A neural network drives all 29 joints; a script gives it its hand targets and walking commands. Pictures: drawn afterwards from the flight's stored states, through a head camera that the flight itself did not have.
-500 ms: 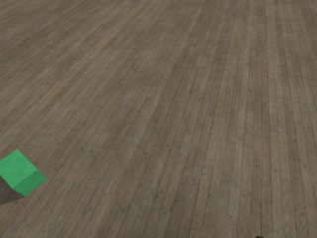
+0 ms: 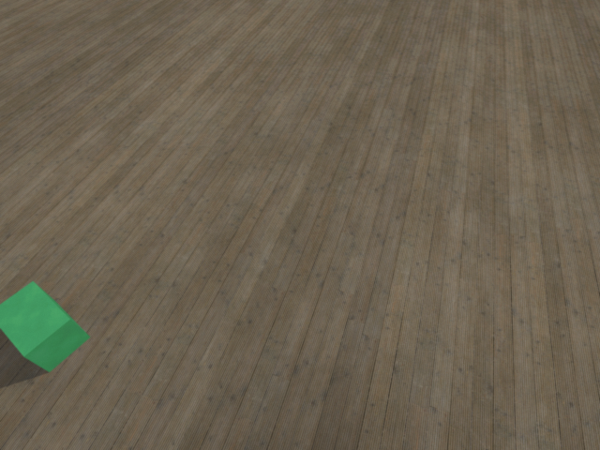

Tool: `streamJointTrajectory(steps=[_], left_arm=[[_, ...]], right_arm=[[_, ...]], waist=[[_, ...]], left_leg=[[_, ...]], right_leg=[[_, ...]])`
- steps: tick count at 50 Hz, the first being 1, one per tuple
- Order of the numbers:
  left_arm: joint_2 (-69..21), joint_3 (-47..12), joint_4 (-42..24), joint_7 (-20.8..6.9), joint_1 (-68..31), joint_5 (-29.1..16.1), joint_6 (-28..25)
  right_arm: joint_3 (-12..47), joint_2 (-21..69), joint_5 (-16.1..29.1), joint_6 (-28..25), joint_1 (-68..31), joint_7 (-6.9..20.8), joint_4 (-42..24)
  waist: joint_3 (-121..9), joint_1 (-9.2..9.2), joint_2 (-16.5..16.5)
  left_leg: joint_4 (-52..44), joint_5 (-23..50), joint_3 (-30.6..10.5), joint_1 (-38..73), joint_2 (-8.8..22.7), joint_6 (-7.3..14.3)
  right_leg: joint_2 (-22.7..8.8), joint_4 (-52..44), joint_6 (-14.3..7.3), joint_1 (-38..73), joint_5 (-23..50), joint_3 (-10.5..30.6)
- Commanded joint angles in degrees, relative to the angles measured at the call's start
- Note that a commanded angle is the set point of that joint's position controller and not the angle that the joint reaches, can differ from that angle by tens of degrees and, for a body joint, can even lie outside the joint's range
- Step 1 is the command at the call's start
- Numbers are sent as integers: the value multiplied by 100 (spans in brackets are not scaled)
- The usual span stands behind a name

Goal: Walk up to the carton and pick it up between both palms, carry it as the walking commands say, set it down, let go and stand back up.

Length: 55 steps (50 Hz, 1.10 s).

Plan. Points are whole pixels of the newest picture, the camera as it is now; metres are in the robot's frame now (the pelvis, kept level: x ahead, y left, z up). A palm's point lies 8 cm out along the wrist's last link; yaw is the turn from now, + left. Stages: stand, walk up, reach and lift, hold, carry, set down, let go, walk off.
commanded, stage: walk up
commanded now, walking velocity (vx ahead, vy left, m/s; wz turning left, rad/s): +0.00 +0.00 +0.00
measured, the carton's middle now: (41, 325) +0.62 +0.91 -0.70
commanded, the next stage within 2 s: none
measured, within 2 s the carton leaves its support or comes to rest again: neither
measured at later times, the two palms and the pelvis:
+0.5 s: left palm out of the picture +0.00 +0.32 -0.15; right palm out of the picture +0.08 -0.20 -0.11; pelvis -0.03 +0.06 +0.00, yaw +8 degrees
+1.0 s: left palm out of the picture -0.10 +0.32 -0.13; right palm out of the picture +0.04 -0.19 -0.12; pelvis -0.09 +0.05 +0.00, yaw +20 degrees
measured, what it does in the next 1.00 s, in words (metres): walks backwards, turning left: right foot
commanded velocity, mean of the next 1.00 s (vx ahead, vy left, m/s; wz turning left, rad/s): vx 0.01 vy -0.01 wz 0.49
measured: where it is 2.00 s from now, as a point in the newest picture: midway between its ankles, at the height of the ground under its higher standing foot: outside the picture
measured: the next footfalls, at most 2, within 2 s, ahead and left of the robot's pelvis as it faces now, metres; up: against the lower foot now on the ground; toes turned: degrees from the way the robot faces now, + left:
right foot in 0.74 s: +0.00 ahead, -0.07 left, +0.00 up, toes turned +5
left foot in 1.08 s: -0.10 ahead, +0.17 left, +0.00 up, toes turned +22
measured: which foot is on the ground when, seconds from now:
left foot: down 0.00-0.74, up 0.76-1.00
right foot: down 0.00-0.30, up 0.32-0.72, down 0.74-1.00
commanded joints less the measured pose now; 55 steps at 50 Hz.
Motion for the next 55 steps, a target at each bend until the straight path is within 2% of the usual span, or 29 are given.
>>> streamJointTrajectory(steps=[1, 2, 3, 4, 5, 6, 7, 13, 14, 15, 16, 18, 20, 24, 26, 31, 33, 35, 36, 37, 38, 40, 42, 47, 49, 52, 53, 54, 55], left_arm=[[1631, 275, -137, 124, -444, 14, -174], [1593, 257, -195, 106, -417, 4, -171], [928, 462, -493, -73, -331, 22, 168], [926, 359, -394, 144, -92, -15, 228], [1206, 306, -493, 248, 372, -18, 230], [1404, 327, -456, 296, 533, -1, 225], [1474, 350, -600, 325, 384, 58, 251], [1269, 290, -754, 216, -455, 94, 309], [1069, 264, -747, 196, -217, 95, 387], [706, 199, -930, 194, -225, 36, 436], [623, 209, -1134, 227, -472, 46, 512], [765, 229, -1075, 226, -611, 26, 539], [853, 302, -987, 148, -467, 47, 515], [751, 273, -1180, 151, -741, -15, 513], [834, 281, -1219, 170, -749, -17, 457], [758, 296, -1313, 218, -503, -75, 484], [784, 310, -1186, 216, -196, -99, 424], [1000, 424, -816, 234, 780, -27, 376], [1373, 536, -614, 246, 1356, 51, 346], [1587, 549, -1002, 226, 781, 16, 371], [1615, 520, -1089, 235, 96, 84, 445], [993, 326, -1315, 247, -917, 128, 402], [695, 273, -1353, 256, -975, 182, 351], [961, 381, -1195, 167, -354, 133, 424], [1148, 502, -1156, 144, -390, 184, 440], [1049, 485, -1288, 136, -702, 164, 546], [770, 417, -1407, 97, -572, 150, 589], [416, 322, -1507, 51, -706, 142, 544], [495, 233, -2078, -68, -1790, 75, 542]], right_arm=[[-200, -1194, -42, -96, -180, -7, -281], [-223, -1257, -7, -84, -45, -21, -272], [-322, -848, -92, 152, 904, -223, -195], [-338, -770, -135, 258, 55, -150, -705], [-272, -627, -119, 287, -156, -63, -931], [-299, -582, -133, 363, -6, -57, -1040], [-327, -613, -130, 367, 286, -64, -1201], [-217, -445, 18, 276, 1029, 14, -1230], [-266, -592, 25, 248, 1029, 1, -1288], [-410, -1186, -129, 271, 1038, -15, -1379], [-543, -1412, -157, 293, 1022, -37, -1381], [-456, -1150, -115, 287, 898, -59, -1339], [-404, -931, -64, 264, 712, -71, -1485], [-470, -980, -44, 252, 1137, -53, -1330], [-460, -960, -28, 234, 1207, -57, -1370], [-513, -962, -7, 413, 845, -56, -1404], [-520, -964, 33, 407, 835, -83, -1452], [-519, -891, 155, 351, 415, -37, -1572], [-441, -530, 193, 346, 449, -43, -1569], [-364, -165, -80, 355, 783, -48, -1770], [-437, -447, -160, 448, 391, -2, -1825], [-541, -512, -98, 543, 700, 68, -1579], [-473, -482, -72, 497, 1177, 107, -1394], [-365, -413, 27, 465, 627, 178, -1812], [-275, -300, -25, 459, 651, 181, -1748], [-268, -453, -166, 412, 1409, 143, -1583], [-341, -831, -197, 383, 1550, 106, -1524], [-457, -1220, -294, 418, 1730, 123, -1484], [-388, -1182, -248, 391, 1680, 184, -1493]], waist=[[-623, -95, -461], [-665, -136, -515], [-369, -76, -1094], [397, 153, -337], [-20, 314, -518], [-113, 357, -963], [-299, 206, -949], [-721, -416, -1041], [-581, -371, -533], [-300, -250, 1291], [8, -267, 1403], [468, -207, 676], [142, -164, 616], [-255, -428, 1210], [-376, -444, 898], [-309, -374, 1421], [-648, -244, 1461], [-626, 245, 1314], [-663, 377, 323], [-778, 381, -1823], [-293, 333, -1704], [36, -238, -787], [-319, -514, -434], [-494, -64, -1098], [-277, -93, -1293], [-491, -439, -545], [-333, -551, 768], [-32, -626, 2013], [303, -988, 2677]], left_leg=[[-762, 259, -498, 722, 638, 192], [-833, 274, -556, 643, 643, 213], [-87, -895, -978, -89, 1155, 289], [302, 498, -706, -1326, 587, 164], [989, 422, -339, -1415, 257, -43], [2060, -1540, -22, -1472, 99, -216], [2661, -1861, -151, -1557, 211, -330], [322, -556, 399, 135, 282, -97], [-569, 290, -165, 291, 462, 48], [-1052, 1738, -2153, 683, 1691, 553], [-1539, 1543, -3138, 253, 2153, 965], [-1362, 916, -2718, -353, 1673, 902], [-1193, 1444, -2447, 49, 1380, 730], [-923, 3122, -2706, 945, 1218, 843], [-883, 3219, -2763, 1156, 1194, 821], [-1429, 2003, -2997, 365, 1025, 699], [-1519, 1894, -2793, 282, 945, 345], [-1514, 789, -1800, -1109, 341, -483], [-775, -604, -924, -1877, -353, -907], [1663, -1440, -235, -2135, -876, -441], [3049, -1345, -97, -2144, -201, -402], [4009, -765, -205, -1235, 94, -340], [4331, -665, -95, -1109, 205, -366], [2199, -909, 16, -1184, 283, -194], [1399, -1247, 294, -829, 257, -176], [75, -676, 162, 256, 196, 34], [-914, -325, -1182, 583, 675, 324], [-1624, -1785, -3125, 732, 1369, 806], [-2797, -5007, -4206, -210, 1351, 1058]], right_leg=[[-723, -1253, -203, 545, 324, 726], [-672, -1136, -221, 550, 311, 611], [-805, -611, -164, 712, -1218, 81], [-1237, -1054, -236, 860, -926, 375], [-1937, -1360, -612, 1295, -205, 1007], [-2583, -1585, -1035, 1246, 942, 1520], [-2755, -1370, -1247, 1206, 1633, 1275], [-1566, 91, -362, 842, 1919, -510], [-1220, 746, -98, 504, 937, -812], [-531, 1725, 259, -960, -1266, -1076], [-239, 2498, 473, -1265, -2132, -400], [-403, 2753, 329, -856, -1629, -74], [-288, 3044, 300, -816, -1233, -259], [-80, 2327, 419, -671, -1661, -194], [-62, 2123, 385, -656, -1583, -137], [282, 1109, 367, 176, -1523, -407], [308, 86, 248, 1052, -1247, -536], [-141, -1298, 159, 2909, -60, -897], [-1161, -1961, -118, 3745, -196, -109], [-2698, -2131, -682, 2595, -1108, 1739], [-3254, -2616, -1059, 1292, -2285, 1438], [-2531, -2233, -972, 265, -892, 272], [-2087, -1698, -954, 670, 396, -323], [-1883, -1114, -694, 1576, 240, -575], [-2066, -1261, -621, 1300, 98, -590], [-1822, 30, -301, 722, 77, -1115], [-1267, 1291, -60, -163, -860, -1413], [-441, 2378, 154, -1518, -2512, -1274], [-275, 3158, 366, -1819, -2415, -417]])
